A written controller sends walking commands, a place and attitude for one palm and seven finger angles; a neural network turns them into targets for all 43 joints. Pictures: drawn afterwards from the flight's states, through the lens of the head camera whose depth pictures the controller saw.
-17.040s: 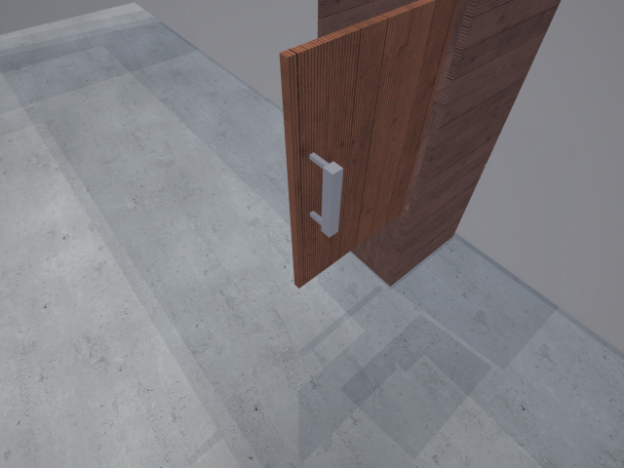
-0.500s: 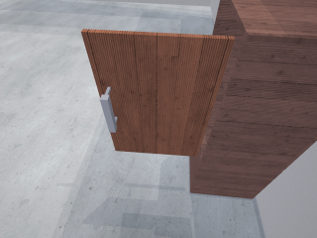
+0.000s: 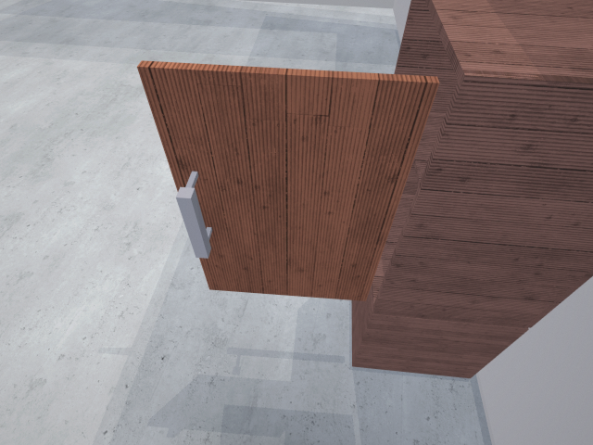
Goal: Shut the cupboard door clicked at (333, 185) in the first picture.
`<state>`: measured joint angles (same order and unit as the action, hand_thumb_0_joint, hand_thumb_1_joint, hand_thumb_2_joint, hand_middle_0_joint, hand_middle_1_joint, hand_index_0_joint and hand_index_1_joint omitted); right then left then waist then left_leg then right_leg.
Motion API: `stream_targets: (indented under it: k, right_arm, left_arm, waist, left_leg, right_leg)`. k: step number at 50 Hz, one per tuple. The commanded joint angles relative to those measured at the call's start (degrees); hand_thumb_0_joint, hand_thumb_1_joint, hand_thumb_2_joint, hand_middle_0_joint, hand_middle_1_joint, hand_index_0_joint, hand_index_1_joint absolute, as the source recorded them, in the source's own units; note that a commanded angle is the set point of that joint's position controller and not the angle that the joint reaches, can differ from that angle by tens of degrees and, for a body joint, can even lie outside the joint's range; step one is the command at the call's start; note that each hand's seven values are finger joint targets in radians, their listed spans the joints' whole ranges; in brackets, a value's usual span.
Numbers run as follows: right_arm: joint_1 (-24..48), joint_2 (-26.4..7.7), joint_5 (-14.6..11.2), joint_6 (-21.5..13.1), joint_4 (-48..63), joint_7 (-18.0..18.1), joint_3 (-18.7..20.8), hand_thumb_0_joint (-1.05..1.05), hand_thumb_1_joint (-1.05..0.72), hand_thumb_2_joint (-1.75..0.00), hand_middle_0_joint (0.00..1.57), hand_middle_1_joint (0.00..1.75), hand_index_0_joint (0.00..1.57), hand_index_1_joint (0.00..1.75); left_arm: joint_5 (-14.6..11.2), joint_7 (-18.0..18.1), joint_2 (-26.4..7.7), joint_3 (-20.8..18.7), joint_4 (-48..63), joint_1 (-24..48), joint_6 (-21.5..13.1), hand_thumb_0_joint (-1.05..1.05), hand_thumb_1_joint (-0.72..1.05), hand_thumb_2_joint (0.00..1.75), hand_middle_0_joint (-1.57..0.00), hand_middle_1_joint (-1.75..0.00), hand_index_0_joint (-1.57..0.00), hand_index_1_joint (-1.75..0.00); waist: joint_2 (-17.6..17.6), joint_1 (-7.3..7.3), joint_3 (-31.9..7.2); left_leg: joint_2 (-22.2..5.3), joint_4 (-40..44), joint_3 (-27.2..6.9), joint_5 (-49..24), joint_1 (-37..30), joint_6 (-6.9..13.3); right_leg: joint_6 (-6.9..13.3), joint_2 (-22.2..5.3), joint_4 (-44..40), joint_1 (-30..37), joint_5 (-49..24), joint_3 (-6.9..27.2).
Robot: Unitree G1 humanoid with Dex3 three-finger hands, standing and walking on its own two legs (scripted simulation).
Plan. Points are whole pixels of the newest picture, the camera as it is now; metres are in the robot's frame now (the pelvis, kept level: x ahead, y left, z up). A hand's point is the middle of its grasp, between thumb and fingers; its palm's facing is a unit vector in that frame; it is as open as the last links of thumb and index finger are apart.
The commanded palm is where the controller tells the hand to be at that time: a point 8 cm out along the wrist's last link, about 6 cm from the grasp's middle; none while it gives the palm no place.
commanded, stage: come to a stop and stand still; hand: left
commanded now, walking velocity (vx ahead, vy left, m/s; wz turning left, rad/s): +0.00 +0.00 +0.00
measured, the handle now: (198, 216) +0.49 +0.22 -0.02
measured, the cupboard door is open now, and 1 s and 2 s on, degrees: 91 91 91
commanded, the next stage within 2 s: look again from close up in 0.28 s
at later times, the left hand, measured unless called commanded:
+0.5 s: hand out of the picture +0.03 +0.19 -0.17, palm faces +0.01 -0.98 -0.22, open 7.4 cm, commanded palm none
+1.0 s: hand out of the picture +0.00 +0.18 -0.17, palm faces +0.01 -0.98 -0.20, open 7.4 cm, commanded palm none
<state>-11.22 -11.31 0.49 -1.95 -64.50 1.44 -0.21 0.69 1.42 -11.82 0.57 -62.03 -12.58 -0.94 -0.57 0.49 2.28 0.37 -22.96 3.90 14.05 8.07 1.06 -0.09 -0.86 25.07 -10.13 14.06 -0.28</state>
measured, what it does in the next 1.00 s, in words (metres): stands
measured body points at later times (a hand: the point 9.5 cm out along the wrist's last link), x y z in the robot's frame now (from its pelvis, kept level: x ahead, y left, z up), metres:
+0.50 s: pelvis +0.00 +0.00 +0.00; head +0.01 +0.00 +0.45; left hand +0.03 +0.24 -0.15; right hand +0.03 -0.24 -0.15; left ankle -0.02 +0.10 -0.74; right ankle -0.01 -0.12 -0.74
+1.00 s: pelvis +0.00 +0.00 +0.00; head +0.01 +0.00 +0.45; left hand +0.00 +0.23 -0.16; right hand +0.02 -0.24 -0.15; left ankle -0.02 +0.10 -0.74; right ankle -0.01 -0.12 -0.74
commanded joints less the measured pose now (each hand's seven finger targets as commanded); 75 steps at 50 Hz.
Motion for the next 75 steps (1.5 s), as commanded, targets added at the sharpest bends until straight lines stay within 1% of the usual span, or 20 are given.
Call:
stream_targets:
  k: [1,9,12,24,29,40,50,52,55,56,57,58,59,60,61,63,65,67,72,75]
  right_arm:
    - [-1.95,-7.6,0.2,-0.61,2.0,0.12,1.02,0.0,-0.9,-0.9,0.2,0.3,0.2,0.3]
    - [-1.84,-7.73,0.13,-0.52,1.41,0.15,1.01,0.0,-0.9,-0.9,0.2,0.3,0.2,0.3]
    - [-1.9,-7.79,0.17,-0.54,1.17,0.13,0.97,0.0,-0.9,-0.9,0.2,0.3,0.2,0.3]
    - [-2.44,-6.99,0.09,-0.31,0.63,0.15,0.79,0.0,-0.9,-0.9,0.2,0.3,0.2,0.3]
    - [-3.06,-6.9,0.09,-0.37,0.61,0.16,0.83,0.0,-0.9,-0.9,0.2,0.3,0.2,0.3]
    - [-3.49,-6.33,0.07,-0.29,0.26,0.2,0.78,0.0,-0.9,-0.9,0.2,0.3,0.2,0.3]
    - [-4.23,-6.08,0.01,-0.52,0.09,0.31,0.91,0.0,-0.9,-0.9,0.2,0.3,0.2,0.3]
    - [-5.85,-4.15,0.22,-0.11,-0.55,0.14,0.47,0.0,-0.9,-0.9,0.2,0.3,0.2,0.3]
    - [-6.81,-3.71,0.57,0.73,-0.32,-0.27,0.58,0.0,-0.9,-0.9,0.2,0.3,0.2,0.3]
    - [-6.83,-3.19,0.6,0.81,-0.05,-0.32,0.6,0.0,-0.9,-0.9,0.2,0.3,0.2,0.3]
    - [0.63,-5.7,0.28,0.26,3.75,-0.87,0.25,0.0,-0.9,-0.9,0.2,0.3,0.2,0.3]
    - [-1.03,-3.08,0.15,0.47,6.03,-0.98,-0.38,0.0,-0.9,-0.9,0.2,0.3,0.2,0.3]
    - [-6.91,-1.22,0.54,-0.05,5.01,-0.68,0.0,0.0,-0.9,-0.9,0.2,0.3,0.2,0.3]
    - [-8.93,-2.49,0.54,-0.24,4.28,-0.33,0.16,0.0,-0.9,-0.9,0.2,0.3,0.2,0.3]
    - [-8.91,-3.46,0.35,-0.18,4.23,-0.14,0.23,0.0,-0.9,-0.9,0.2,0.3,0.2,0.3]
    - [-7.9,-3.69,0.28,-0.22,5.05,-0.03,0.33,0.0,-0.9,-0.9,0.2,0.3,0.2,0.3]
    - [-7.24,-3.98,0.34,-0.13,5.5,0.01,0.36,0.0,-0.9,-0.9,0.2,0.3,0.2,0.3]
    - [-7.12,-3.9,0.21,-0.05,5.74,-0.01,0.36,0.0,-0.9,-0.9,0.2,0.3,0.2,0.3]
    - [-7.36,-4.27,0.21,-0.22,5.52,0.1,0.49,0.0,-0.9,-0.9,0.2,0.3,0.2,0.3]
    - [-7.2,-4.5,0.24,-0.33,5.45,0.13,0.63,0.0,-0.9,-0.9,0.2,0.3,0.2,0.3]
  left_arm:
    - [-0.03,0.37,-7.61,-1.34,2.05,-2.55,-1.05,0.0,0.9,0.9,-0.2,-0.3,-0.2,-0.3]
    - [-0.02,0.37,-8.0,-1.39,1.96,-2.13,-1.09,0.0,0.9,0.9,-0.2,-0.3,-0.2,-0.3]
    - [-0.1,0.33,-8.11,-1.33,1.83,-2.33,-1.08,0.0,0.9,0.9,-0.2,-0.3,-0.2,-0.3]
    - [0.0,0.31,-7.48,-1.19,1.36,-2.91,-0.89,0.0,0.9,0.9,-0.2,-0.3,-0.2,-0.3]
    - [-0.01,0.33,-7.2,-1.18,1.31,-3.61,-1.02,0.0,0.9,0.9,-0.2,-0.3,-0.2,-0.3]
    - [-0.02,0.32,-6.42,-0.99,0.74,-4.65,-0.91,0.0,0.9,0.9,-0.2,-0.3,-0.2,-0.3]
    - [0.0,0.37,-6.29,-1.06,0.62,-5.14,-1.08,0.0,0.9,0.9,-0.2,-0.3,-0.2,-0.3]
    - [0.06,0.45,-4.31,-0.81,0.11,-6.27,-0.76,0.0,0.9,0.9,-0.2,-0.3,-0.2,-0.3]
    - [0.46,0.26,-4.91,-1.52,0.24,-7.77,-0.13,0.0,0.9,0.9,-0.2,-0.3,-0.2,-0.3]
    - [0.46,0.22,-4.92,-1.58,0.3,-7.6,0.0,0.0,0.9,0.9,-0.2,-0.3,-0.2,-0.3]
    - [0.71,2.26,-4.51,-0.67,-2.54,-11.55,-2.11,0.0,0.9,0.9,-0.2,-0.3,-0.2,-0.3]
    - [0.53,1.98,-6.91,-0.89,-0.58,-9.39,-2.81,0.0,0.9,0.9,-0.2,-0.3,-0.2,-0.3]
    - [0.4,1.64,-6.24,-1.08,0.69,-8.19,-2.69,0.0,0.9,0.9,-0.2,-0.3,-0.2,-0.3]
    - [0.11,1.58,-5.23,-0.7,0.65,-7.66,-2.66,0.0,0.9,0.9,-0.2,-0.3,-0.2,-0.3]
    - [-0.07,1.58,-4.39,-0.54,0.73,-7.23,-2.4,0.0,0.9,0.9,-0.2,-0.3,-0.2,-0.3]
    - [0.05,1.43,-3.7,-0.42,1.24,-6.65,-1.73,0.0,0.9,0.9,-0.2,-0.3,-0.2,-0.3]
    - [0.07,1.39,-2.83,-0.39,1.12,-6.68,-1.19,0.0,0.9,0.9,-0.2,-0.3,-0.2,-0.3]
    - [0.08,1.32,-2.46,-0.27,1.17,-6.78,-0.9,0.0,0.9,0.9,-0.2,-0.3,-0.2,-0.3]
    - [-0.02,1.23,-2.36,-0.47,1.49,-6.7,-0.48,0.0,0.9,0.9,-0.2,-0.3,-0.2,-0.3]
    - [0.05,1.2,-2.6,-0.65,1.92,-6.79,-0.21,0.0,0.9,0.9,-0.2,-0.3,-0.2,-0.3]
  waist:
    - [0.24,-0.19,-2.09]
    - [-0.94,-0.15,-1.75]
    - [-0.09,-0.15,-2.46]
    - [0.49,-0.06,0.53]
    - [-0.49,-0.19,-0.84]
    - [0.65,-0.1,0.34]
    - [-0.19,-0.03,-0.5]
    - [-0.21,-0.06,-0.54]
    - [-1.33,0.61,2.67]
    - [-2.04,0.48,4.48]
    - [3.65,2.26,6.24]
    - [1.88,-0.7,4.86]
    - [4.17,-2.14,0.12]
    - [2.17,-1.92,-4.44]
    - [0.66,-1.8,-5.89]
    - [0.38,-1.14,-2.9]
    - [0.13,-0.83,0.62]
    - [-0.76,-0.83,2.38]
    - [-0.49,-0.64,1.94]
    - [1.3,-0.38,1.28]
  left_leg:
    - [-6.67,3.66,-5.91,-12.56,-0.56,0.7]
    - [-6.72,4.04,-5.81,-12.25,-0.65,0.56]
    - [-6.77,4.26,-5.82,-12.19,-1.42,0.49]
    - [-6.5,5.44,-6.13,-8.32,0.4,0.31]
    - [-6.49,5.07,-6.14,-9.19,-0.35,0.33]
    - [-6.45,5.6,-6.21,-7.22,0.37,0.3]
    - [-6.53,4.97,-6.22,-9.9,-0.03,0.43]
    - [-5.89,4.55,-5.56,-5.73,0.6,0.17]
    - [-4.1,2.79,-4.43,4.91,4.45,0.4]
    - [-3.77,2.72,-4.39,4.84,5.34,0.34]
    - [-4.48,-7.0,-3.92,-0.94,7.6,-1.45]
    - [-3.25,-6.8,-4.2,-2.51,6.66,-1.92]
    - [-3.38,-4.09,-4.12,-3.74,4.26,-0.98]
    - [-4.64,-4.51,-4.98,-7.68,3.35,-0.31]
    - [-5.54,-4.37,-5.95,-10.72,2.78,0.03]
    - [-6.19,-3.11,-6.73,-13.5,3.76,0.52]
    - [-6.17,-1.67,-7.46,-11.4,5.6,0.78]
    - [-5.89,-0.19,-7.89,-8.76,6.16,1.01]
    - [-5.79,1.37,-8.02,-9.47,5.15,1.4]
    - [-5.82,2.18,-8.19,-10.24,4.8,1.55]
  right_leg:
    - [2.09,-5.47,-3.24,0.65,-13.62,5.23]
    - [2.21,-5.64,-3.91,1.3,-14.43,5.15]
    - [2.21,-5.58,-4.13,1.34,-13.91,5.34]
    - [2.15,-5.28,-5.83,0.22,-9.17,5.37]
    - [2.16,-5.32,-5.72,0.64,-10.22,5.31]
    - [2.21,-5.16,-6.18,-0.45,-7.45,5.36]
    - [2.17,-5.25,-5.36,0.39,-10.4,4.94]
    - [2.31,-5.39,-5.4,0.58,-5.84,4.9]
    - [3.47,-6.03,-6.55,-1.46,8.25,6.6]
    - [3.67,-6.12,-6.98,-3.07,9.31,7.34]
    - [2.24,-8.31,-6.03,-4.96,-10.51,8.69]
    - [3.43,-10.86,-4.77,-3.97,-24.84,9.24]
    - [4.29,-10.0,0.7,-0.64,-31.09,7.62]
    - [3.96,-8.05,2.36,1.97,-26.91,5.35]
    - [3.65,-6.95,2.34,2.59,-21.23,4.35]
    - [3.15,-5.51,2.07,0.7,-13.62,3.49]
    - [2.76,-4.91,1.4,-0.97,-7.53,3.39]
    - [2.46,-4.67,0.64,-1.91,-5.13,3.55]
    - [1.89,-4.43,0.73,-1.03,-5.35,3.03]
    - [1.66,-4.28,0.94,-0.23,-5.47,2.56]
